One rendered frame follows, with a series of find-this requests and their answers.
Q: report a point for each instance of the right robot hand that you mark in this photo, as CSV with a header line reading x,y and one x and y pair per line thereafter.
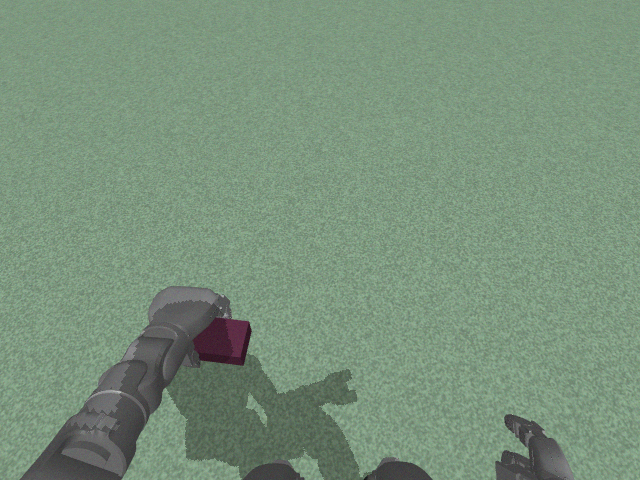
x,y
546,459

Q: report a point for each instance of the small box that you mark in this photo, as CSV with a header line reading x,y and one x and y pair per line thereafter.
x,y
224,341

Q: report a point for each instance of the left robot arm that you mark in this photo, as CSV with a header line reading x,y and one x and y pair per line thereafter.
x,y
99,442

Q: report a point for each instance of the left robot hand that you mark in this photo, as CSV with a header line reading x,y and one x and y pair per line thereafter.
x,y
191,309

